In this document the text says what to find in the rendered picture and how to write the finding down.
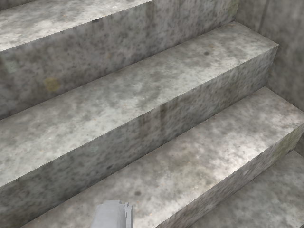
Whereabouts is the robot left thigh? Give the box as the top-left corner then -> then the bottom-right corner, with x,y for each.
89,200 -> 133,228

